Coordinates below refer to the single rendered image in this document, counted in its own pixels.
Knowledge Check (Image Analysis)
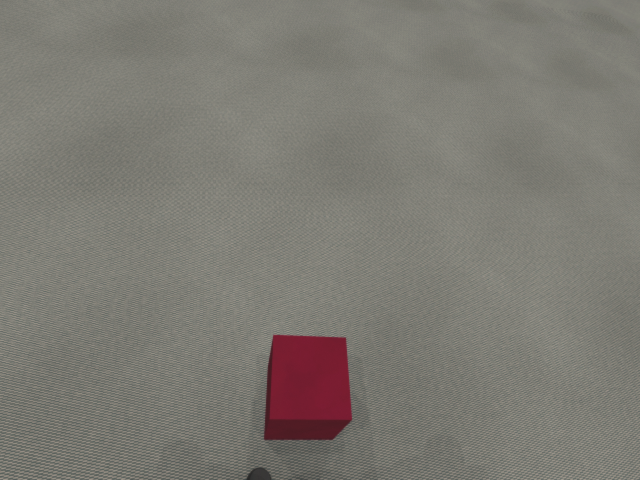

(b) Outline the carton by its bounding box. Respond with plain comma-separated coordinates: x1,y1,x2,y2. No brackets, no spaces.
264,335,352,440

